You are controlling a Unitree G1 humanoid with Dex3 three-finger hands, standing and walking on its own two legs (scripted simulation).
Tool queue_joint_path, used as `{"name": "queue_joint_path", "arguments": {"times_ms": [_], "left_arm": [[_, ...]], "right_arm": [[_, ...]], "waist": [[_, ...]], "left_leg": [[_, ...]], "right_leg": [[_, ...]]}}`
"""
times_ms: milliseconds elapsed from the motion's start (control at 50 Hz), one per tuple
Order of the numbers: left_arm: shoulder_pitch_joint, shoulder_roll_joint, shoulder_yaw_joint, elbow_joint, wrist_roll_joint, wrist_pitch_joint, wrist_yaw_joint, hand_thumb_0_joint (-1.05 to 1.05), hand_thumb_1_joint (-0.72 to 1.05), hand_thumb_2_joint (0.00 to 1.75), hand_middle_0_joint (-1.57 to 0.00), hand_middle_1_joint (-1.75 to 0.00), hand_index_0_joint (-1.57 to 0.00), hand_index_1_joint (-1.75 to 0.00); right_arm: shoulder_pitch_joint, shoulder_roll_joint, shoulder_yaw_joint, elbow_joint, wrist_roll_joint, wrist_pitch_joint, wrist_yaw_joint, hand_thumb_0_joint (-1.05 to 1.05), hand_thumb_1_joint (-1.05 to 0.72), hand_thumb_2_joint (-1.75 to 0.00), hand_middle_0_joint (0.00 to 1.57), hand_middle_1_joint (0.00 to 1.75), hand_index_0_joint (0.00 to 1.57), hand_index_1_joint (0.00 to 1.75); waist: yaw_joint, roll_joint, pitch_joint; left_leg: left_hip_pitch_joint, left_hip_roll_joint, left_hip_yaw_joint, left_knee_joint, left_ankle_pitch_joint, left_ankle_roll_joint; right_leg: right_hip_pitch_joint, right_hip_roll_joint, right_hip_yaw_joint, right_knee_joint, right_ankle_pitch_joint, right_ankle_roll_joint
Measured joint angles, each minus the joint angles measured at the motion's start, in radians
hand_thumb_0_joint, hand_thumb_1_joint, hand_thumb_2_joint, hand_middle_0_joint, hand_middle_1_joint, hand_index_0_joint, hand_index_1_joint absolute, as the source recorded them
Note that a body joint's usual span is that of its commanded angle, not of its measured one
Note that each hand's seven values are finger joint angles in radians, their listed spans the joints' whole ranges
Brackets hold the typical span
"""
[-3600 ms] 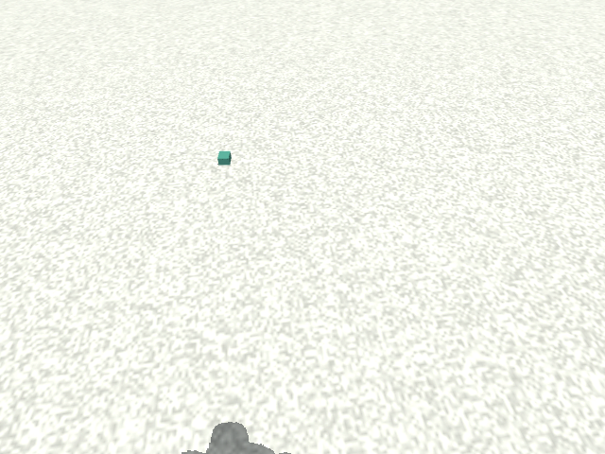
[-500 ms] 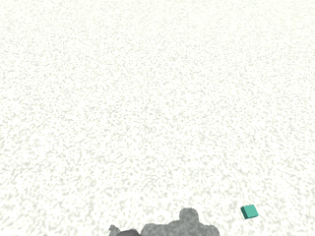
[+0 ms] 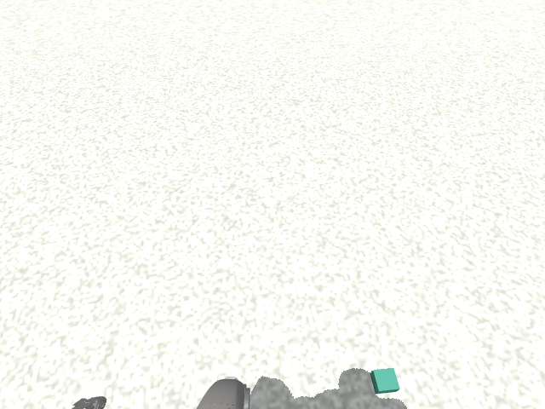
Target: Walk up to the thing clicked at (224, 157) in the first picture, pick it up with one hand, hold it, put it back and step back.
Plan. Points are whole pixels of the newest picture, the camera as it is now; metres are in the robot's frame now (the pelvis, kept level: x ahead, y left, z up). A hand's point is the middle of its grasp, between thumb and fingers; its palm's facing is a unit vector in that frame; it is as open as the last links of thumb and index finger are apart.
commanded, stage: walk up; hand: left
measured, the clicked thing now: (384, 381) +0.34 -0.33 -0.71
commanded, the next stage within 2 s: none
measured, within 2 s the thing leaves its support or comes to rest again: neither
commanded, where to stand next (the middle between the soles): +0.02 -0.65 m, yaw +13 degrees
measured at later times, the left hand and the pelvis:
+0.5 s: hand out of the picture +0.08 +0.07 -0.16, palm faces +0.03 -0.91 -0.41, open 7.3 cm; pelvis -0.01 -0.26 -0.03, yaw +7 degrees
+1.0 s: hand out of the picture +0.01 -0.16 -0.15, palm faces +0.08 -0.93 -0.36, open 7.3 cm; pelvis -0.04 -0.47 +0.00, yaw +10 degrees
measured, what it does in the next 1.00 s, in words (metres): steps to the right: left foot, then right foot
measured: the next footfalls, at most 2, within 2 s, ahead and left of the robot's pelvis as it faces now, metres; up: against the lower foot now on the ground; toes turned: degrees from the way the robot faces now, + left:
left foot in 0.12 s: +0.10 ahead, +0.03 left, +0.00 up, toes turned +5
right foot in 0.48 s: +0.08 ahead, -0.42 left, +0.00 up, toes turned +7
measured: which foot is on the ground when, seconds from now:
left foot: up 0.00-0.10, down 0.12-0.50, up 0.52-0.74, down 0.76-1.00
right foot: down 0.00-0.12, up 0.14-0.46, down 0.48-0.78, up 0.80-1.00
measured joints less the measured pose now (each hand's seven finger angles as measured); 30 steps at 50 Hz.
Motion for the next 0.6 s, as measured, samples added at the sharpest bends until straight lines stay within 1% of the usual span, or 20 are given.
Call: {"name": "queue_joint_path", "arguments": {"times_ms": [40,60,80,100,120,140,160,180,220,280,340,400,440,460,480,500,520,540,580,600], "left_arm": [[0.008,-0.001,-0.009,0.003,0.006,0.004,0.000,0.01,0.91,0.90,-0.21,-0.30,-0.21,-0.30],[0.011,0.004,-0.012,0.001,0.009,0.007,0.001,0.01,0.91,0.90,-0.21,-0.30,-0.21,-0.30],[0.015,0.012,-0.014,-0.002,0.010,0.011,0.001,0.01,0.91,0.90,-0.21,-0.30,-0.21,-0.30],[0.020,0.021,-0.017,-0.009,0.009,0.016,0.002,0.01,0.90,0.90,-0.21,-0.30,-0.21,-0.30],[0.022,0.031,-0.017,-0.014,0.006,0.017,0.005,0.01,0.90,0.90,-0.21,-0.30,-0.21,-0.30],[0.015,0.040,-0.014,-0.015,0.005,0.021,0.009,0.01,0.91,0.90,-0.21,-0.30,-0.21,-0.30],[0.010,0.045,-0.013,-0.016,0.005,0.027,0.013,0.01,0.91,0.90,-0.21,-0.30,-0.21,-0.30],[0.007,0.050,-0.013,-0.015,0.006,0.032,0.014,0.01,0.91,0.90,-0.21,-0.30,-0.21,-0.30],[0.002,0.062,-0.009,-0.013,0.003,0.036,0.012,0.01,0.91,0.90,-0.21,-0.30,-0.21,-0.30],[-0.007,0.077,0.007,-0.015,0.000,0.033,0.001,0.01,0.91,0.90,-0.21,-0.30,-0.21,-0.30],[-0.014,0.100,0.023,-0.020,-0.001,0.033,-0.009,0.01,0.91,0.90,-0.21,-0.30,-0.21,-0.30],[-0.024,0.125,0.037,-0.022,-0.004,0.035,-0.013,0.01,0.91,0.90,-0.21,-0.30,-0.21,-0.30],[-0.027,0.141,0.047,-0.023,-0.006,0.032,-0.013,0.01,0.91,0.90,-0.21,-0.30,-0.21,-0.30],[-0.027,0.147,0.052,-0.023,-0.007,0.027,-0.013,0.01,0.91,0.90,-0.21,-0.30,-0.21,-0.30],[-0.028,0.148,0.058,-0.023,-0.006,0.020,-0.011,0.01,0.91,0.90,-0.21,-0.30,-0.21,-0.30],[-0.033,0.132,0.062,-0.020,-0.001,0.012,-0.007,0.01,0.91,0.90,-0.21,-0.30,-0.20,-0.30],[-0.030,0.117,0.056,-0.019,0.002,0.004,-0.004,0.01,0.91,0.90,-0.20,-0.30,-0.20,-0.30],[-0.026,0.100,0.045,-0.014,0.001,0.000,0.000,0.01,0.91,0.90,-0.20,-0.30,-0.20,-0.30],[-0.023,0.047,0.019,0.007,-0.002,0.004,0.005,0.01,0.91,0.90,-0.20,-0.30,-0.20,-0.30],[-0.019,0.022,0.005,0.015,0.001,0.005,0.005,0.01,0.91,0.90,-0.20,-0.30,-0.20,-0.30]], "right_arm": [[0.013,0.023,0.009,-0.010,0.005,-0.015,0.011,0.01,-0.90,-0.90,0.20,0.30,0.20,0.30],[0.023,0.037,0.015,-0.017,0.007,-0.022,0.014,0.01,-0.90,-0.90,0.20,0.30,0.20,0.30],[0.038,0.051,0.021,-0.026,0.007,-0.031,0.017,0.01,-0.90,-0.90,0.20,0.30,0.20,0.30],[0.060,0.059,0.026,-0.041,0.002,-0.041,0.018,0.01,-0.90,-0.90,0.20,0.30,0.20,0.30],[0.075,0.069,0.029,-0.055,-0.009,-0.048,0.017,0.01,-0.90,-0.90,0.20,0.30,0.21,0.30],[0.082,0.083,0.032,-0.068,-0.021,-0.049,0.013,0.01,-0.90,-0.90,0.20,0.30,0.21,0.30],[0.087,0.090,0.039,-0.080,-0.022,-0.048,0.011,0.01,-0.90,-0.90,0.21,0.30,0.21,0.30],[0.089,0.094,0.043,-0.088,-0.019,-0.047,0.010,0.01,-0.90,-0.90,0.21,0.30,0.21,0.30],[0.091,0.100,0.045,-0.100,-0.012,-0.040,0.007,0.01,-0.90,-0.90,0.21,0.30,0.21,0.30],[0.101,0.088,0.038,-0.116,-0.015,-0.031,0.010,0.01,-0.89,-0.90,0.21,0.30,0.21,0.30],[0.108,0.066,0.030,-0.123,-0.027,-0.024,0.016,0.01,-0.89,-0.90,0.21,0.30,0.21,0.30],[0.110,0.041,0.022,-0.127,-0.041,-0.021,0.022,0.01,-0.89,-0.90,0.21,0.30,0.21,0.30],[0.108,0.024,0.018,-0.130,-0.046,-0.017,0.025,0.01,-0.89,-0.90,0.21,0.30,0.21,0.30],[0.103,0.015,0.016,-0.129,-0.047,-0.013,0.025,0.01,-0.89,-0.90,0.21,0.30,0.21,0.30],[0.095,0.005,0.013,-0.123,-0.048,-0.007,0.024,0.01,-0.89,-0.90,0.21,0.30,0.21,0.30],[0.082,-0.009,0.008,-0.110,-0.048,0.002,0.020,0.01,-0.89,-0.90,0.21,0.30,0.21,0.30],[0.069,-0.015,0.002,-0.090,-0.042,0.018,0.013,0.01,-0.89,-0.90,0.21,0.30,0.21,0.30],[0.050,-0.010,-0.006,-0.067,-0.037,0.035,0.003,0.01,-0.89,-0.90,0.21,0.30,0.21,0.30],[0.016,-0.006,-0.017,-0.034,-0.018,0.047,-0.008,0.01,-0.90,-0.90,0.20,0.30,0.21,0.30],[0.006,-0.005,-0.017,-0.025,-0.009,0.043,-0.008,0.01,-0.90,-0.90,0.20,0.30,0.21,0.30]], "waist": [[0.012,-0.009,0.004],[0.018,-0.018,0.006],[0.022,-0.027,0.007],[0.024,-0.031,0.003],[0.018,-0.043,0.005],[0.012,-0.064,0.019],[0.006,-0.076,0.032],[-0.002,-0.084,0.042],[-0.015,-0.101,0.057],[-0.031,-0.111,0.061],[-0.042,-0.114,0.054],[-0.050,-0.115,0.038],[-0.053,-0.112,0.026],[-0.052,-0.109,0.021],[-0.048,-0.098,0.022],[-0.047,-0.064,0.036],[-0.043,-0.048,0.037],[-0.035,-0.051,0.035],[-0.023,-0.031,0.036],[-0.015,-0.019,0.034]], "left_leg": [[0.046,-0.027,0.065,-0.108,0.015,0.007],[0.081,-0.041,0.086,-0.187,0.049,0.012],[0.123,-0.053,0.098,-0.283,0.107,0.016],[0.169,-0.061,0.096,-0.388,0.163,0.018],[0.185,-0.068,0.082,-0.428,0.183,0.021],[0.180,-0.072,0.074,-0.415,0.181,0.016],[0.175,-0.068,0.063,-0.400,0.179,0.007],[0.173,-0.059,0.051,-0.394,0.180,-0.002],[0.176,-0.040,0.029,-0.398,0.189,-0.020],[0.161,-0.005,-0.011,-0.386,0.192,-0.035],[0.127,0.035,-0.055,-0.350,0.178,-0.039],[0.081,0.074,-0.104,-0.309,0.160,-0.037],[0.046,0.104,-0.139,-0.284,0.151,-0.039],[0.030,0.121,-0.158,-0.272,0.148,-0.043],[0.015,0.140,-0.182,-0.257,0.143,-0.041],[0.003,0.158,-0.230,-0.229,0.107,-0.019],[-0.013,0.140,-0.267,-0.175,0.029,-0.007],[-0.029,0.102,-0.261,-0.099,-0.021,-0.006],[-0.045,0.039,-0.206,0.020,-0.025,-0.009],[-0.044,0.017,-0.161,0.046,-0.015,-0.009]], "right_leg": [[0.032,0.010,-0.026,-0.055,0.021,-0.032],[0.044,0.016,-0.039,-0.072,0.026,-0.045],[0.050,0.022,-0.052,-0.079,0.026,-0.055],[0.047,0.032,-0.068,-0.069,0.018,-0.062],[0.031,0.036,-0.072,-0.036,0.010,-0.063],[0.009,0.044,-0.045,0.023,-0.011,-0.058],[-0.020,0.060,-0.011,0.095,-0.052,-0.049],[-0.052,0.072,0.017,0.171,-0.080,-0.043],[-0.104,0.070,0.070,0.285,-0.073,-0.036],[-0.154,0.035,0.132,0.360,-0.026,-0.024],[-0.162,-0.008,0.164,0.355,-0.007,-0.007],[-0.137,-0.035,0.164,0.281,-0.046,0.004],[-0.110,-0.037,0.145,0.216,-0.088,0.006],[-0.087,-0.034,0.130,0.163,-0.089,0.005],[-0.070,-0.020,0.111,0.127,-0.082,0.028],[-0.068,0.009,0.078,0.146,-0.083,0.048],[-0.077,0.023,0.059,0.171,-0.089,0.053],[-0.082,0.021,0.054,0.182,-0.090,0.050],[-0.059,0.024,0.037,0.135,-0.060,0.034],[-0.045,0.027,0.030,0.098,-0.038,0.022]]}}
